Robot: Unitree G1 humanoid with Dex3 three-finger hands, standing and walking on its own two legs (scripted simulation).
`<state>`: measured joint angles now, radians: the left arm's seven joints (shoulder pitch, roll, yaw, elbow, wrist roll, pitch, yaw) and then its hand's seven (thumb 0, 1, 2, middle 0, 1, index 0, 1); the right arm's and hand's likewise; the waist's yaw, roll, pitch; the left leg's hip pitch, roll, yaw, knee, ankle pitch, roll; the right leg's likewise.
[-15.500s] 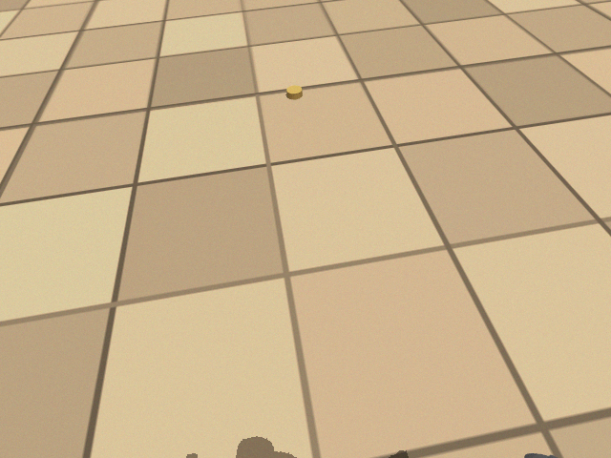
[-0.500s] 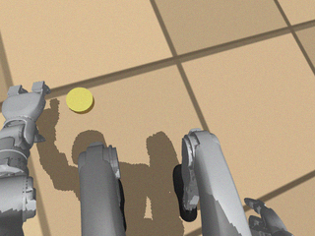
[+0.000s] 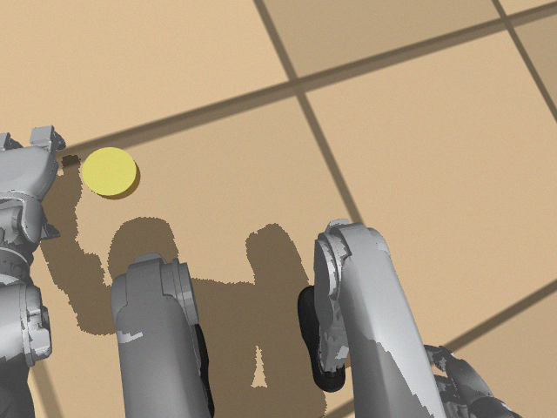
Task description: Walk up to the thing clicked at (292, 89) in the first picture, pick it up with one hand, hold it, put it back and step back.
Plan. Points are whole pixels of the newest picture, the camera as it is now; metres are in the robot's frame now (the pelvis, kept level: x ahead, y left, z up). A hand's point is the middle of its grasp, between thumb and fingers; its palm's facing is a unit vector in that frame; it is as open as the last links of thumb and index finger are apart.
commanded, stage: rise first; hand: left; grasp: from above
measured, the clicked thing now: (112, 173) +0.50 +0.26 -0.32
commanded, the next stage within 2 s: approach in 0.42 s
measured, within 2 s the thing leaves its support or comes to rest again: neither
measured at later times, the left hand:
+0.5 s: hand (51, 192) +0.44 +0.31 -0.19, palm faces -0.45 -0.07 -0.89, open 14.2 cm
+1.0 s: hand (114, 134) +0.53 +0.22 -0.19, palm faces -0.34 -0.03 -0.94, open 14.0 cm
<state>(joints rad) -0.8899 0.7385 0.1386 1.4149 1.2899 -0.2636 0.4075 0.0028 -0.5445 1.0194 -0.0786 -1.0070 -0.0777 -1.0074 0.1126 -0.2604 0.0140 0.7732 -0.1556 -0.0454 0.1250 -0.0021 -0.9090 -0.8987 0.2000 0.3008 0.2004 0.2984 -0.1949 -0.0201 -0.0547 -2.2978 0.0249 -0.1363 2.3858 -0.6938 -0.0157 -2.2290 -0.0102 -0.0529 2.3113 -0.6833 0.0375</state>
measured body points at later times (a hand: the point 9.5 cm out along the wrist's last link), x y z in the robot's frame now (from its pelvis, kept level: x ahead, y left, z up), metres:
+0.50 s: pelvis +0.00 +0.00 -0.01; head +0.25 +0.07 +0.36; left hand +0.46 +0.31 -0.14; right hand +0.06 -0.28 -0.12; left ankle +0.07 +0.13 -0.30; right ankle +0.10 -0.13 -0.30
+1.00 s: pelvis +0.00 +0.00 -0.02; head +0.27 +0.06 +0.34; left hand +0.54 +0.22 -0.14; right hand +0.01 -0.27 -0.10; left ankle +0.07 +0.13 -0.30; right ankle +0.10 -0.13 -0.30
